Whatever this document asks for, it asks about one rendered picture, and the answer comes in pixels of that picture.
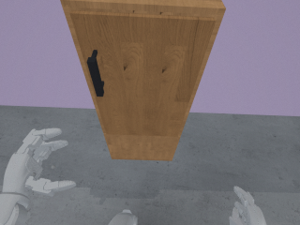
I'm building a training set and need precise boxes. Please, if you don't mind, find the robot left forearm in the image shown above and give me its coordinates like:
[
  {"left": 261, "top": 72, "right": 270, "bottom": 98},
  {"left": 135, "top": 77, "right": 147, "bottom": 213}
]
[{"left": 0, "top": 192, "right": 30, "bottom": 225}]

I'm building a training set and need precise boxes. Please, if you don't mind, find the robot right hand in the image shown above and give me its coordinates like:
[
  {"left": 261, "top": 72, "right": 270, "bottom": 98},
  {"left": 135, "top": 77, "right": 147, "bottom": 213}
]
[{"left": 229, "top": 186, "right": 267, "bottom": 225}]

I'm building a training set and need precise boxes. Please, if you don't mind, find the handle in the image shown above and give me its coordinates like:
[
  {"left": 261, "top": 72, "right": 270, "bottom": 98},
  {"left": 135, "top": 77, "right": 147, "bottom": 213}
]
[{"left": 86, "top": 50, "right": 104, "bottom": 97}]

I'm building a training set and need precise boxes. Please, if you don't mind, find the cupboard door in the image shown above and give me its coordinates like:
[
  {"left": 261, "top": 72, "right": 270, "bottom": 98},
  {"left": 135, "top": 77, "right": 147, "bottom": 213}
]
[{"left": 69, "top": 9, "right": 216, "bottom": 137}]

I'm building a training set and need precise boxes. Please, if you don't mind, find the robot left shin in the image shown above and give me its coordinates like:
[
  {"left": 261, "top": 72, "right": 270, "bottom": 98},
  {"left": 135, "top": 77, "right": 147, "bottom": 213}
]
[{"left": 123, "top": 209, "right": 132, "bottom": 214}]

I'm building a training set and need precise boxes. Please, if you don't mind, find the left robot thigh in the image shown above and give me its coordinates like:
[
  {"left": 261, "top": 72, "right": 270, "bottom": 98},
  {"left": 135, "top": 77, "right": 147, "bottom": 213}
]
[{"left": 109, "top": 212, "right": 138, "bottom": 225}]

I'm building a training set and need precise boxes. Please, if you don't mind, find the robot left hand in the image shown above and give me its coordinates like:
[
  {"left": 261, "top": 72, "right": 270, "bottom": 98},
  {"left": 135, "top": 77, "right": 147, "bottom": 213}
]
[{"left": 2, "top": 127, "right": 77, "bottom": 197}]

